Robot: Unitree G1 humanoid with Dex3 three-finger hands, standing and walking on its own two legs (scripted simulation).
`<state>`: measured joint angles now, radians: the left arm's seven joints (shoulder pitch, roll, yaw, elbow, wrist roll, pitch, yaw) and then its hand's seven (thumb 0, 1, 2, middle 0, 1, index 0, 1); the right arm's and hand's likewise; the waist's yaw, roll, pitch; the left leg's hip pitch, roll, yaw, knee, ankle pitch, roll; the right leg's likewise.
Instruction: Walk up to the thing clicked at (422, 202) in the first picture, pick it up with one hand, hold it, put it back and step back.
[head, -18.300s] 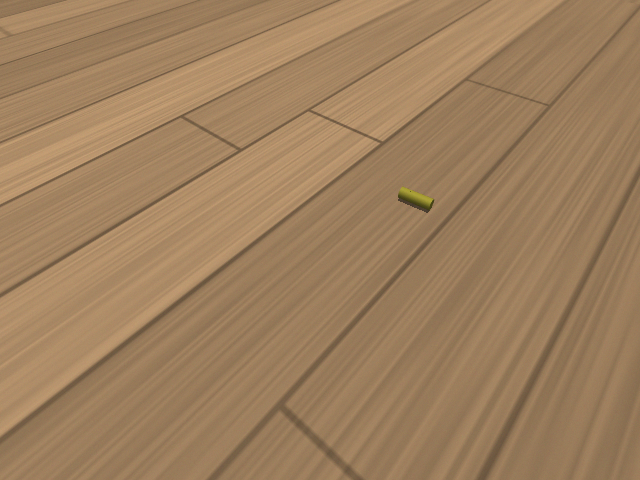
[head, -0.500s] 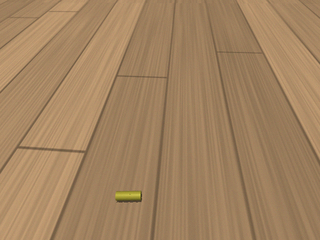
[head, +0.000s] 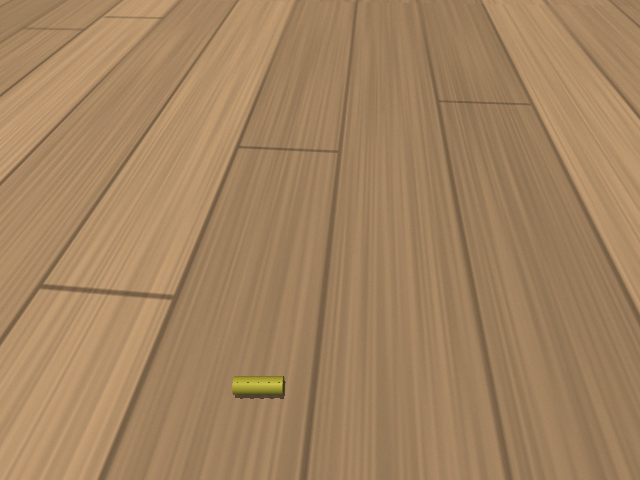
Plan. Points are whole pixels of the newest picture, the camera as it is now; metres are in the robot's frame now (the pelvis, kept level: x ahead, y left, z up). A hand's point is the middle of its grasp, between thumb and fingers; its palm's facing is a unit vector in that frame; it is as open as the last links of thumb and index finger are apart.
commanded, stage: walk up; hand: left
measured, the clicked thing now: (258, 385) +0.53 +0.21 -0.75
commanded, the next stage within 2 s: none
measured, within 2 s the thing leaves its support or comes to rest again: neither
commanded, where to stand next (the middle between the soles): +0.12 -0.01 m, yaw -3 degrees
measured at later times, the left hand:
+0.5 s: hand out of the picture +0.03 +0.30 -0.18, palm faces -0.08 -0.93 -0.36, open 7.4 cm
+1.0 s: hand out of the picture -0.11 +0.27 -0.16, palm faces -0.02 -0.92 -0.40, open 7.4 cm
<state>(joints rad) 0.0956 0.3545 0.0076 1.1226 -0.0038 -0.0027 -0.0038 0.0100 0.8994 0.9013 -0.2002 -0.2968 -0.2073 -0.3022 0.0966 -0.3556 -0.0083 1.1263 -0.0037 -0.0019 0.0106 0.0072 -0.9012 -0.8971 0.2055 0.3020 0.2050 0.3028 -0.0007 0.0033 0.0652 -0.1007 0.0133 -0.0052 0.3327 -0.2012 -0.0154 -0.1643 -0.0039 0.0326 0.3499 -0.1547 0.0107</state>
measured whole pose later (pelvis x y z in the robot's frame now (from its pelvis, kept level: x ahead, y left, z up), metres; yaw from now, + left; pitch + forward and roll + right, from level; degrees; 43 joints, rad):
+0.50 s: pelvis -0.11 +0.04 -0.02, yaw -2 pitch -1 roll -2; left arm 0.07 0.40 0.06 0.86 0.02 0.08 0.02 0.01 0.90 0.90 -0.20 -0.30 -0.21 -0.30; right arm 0.17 -0.35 -0.06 0.92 -0.03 0.03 -0.02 0.01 -0.90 -0.90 0.21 0.30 0.21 0.30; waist -0.02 -0.04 0.21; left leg -0.31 0.01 0.00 0.61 -0.29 0.03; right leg -0.46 0.13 0.15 1.17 -0.52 0.03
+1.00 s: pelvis -0.25 +0.01 -0.03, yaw +0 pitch -1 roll +1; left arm 0.12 0.37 0.06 0.74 0.03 0.06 0.01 0.01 0.90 0.90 -0.20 -0.30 -0.21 -0.30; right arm 0.16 -0.40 -0.05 0.85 -0.01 0.02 -0.03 0.01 -0.90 -0.90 0.21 0.30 0.20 0.30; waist 0.01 -0.01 0.18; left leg -0.25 -0.04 -0.03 0.65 -0.38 0.01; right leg -0.38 -0.02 -0.02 0.70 -0.30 -0.02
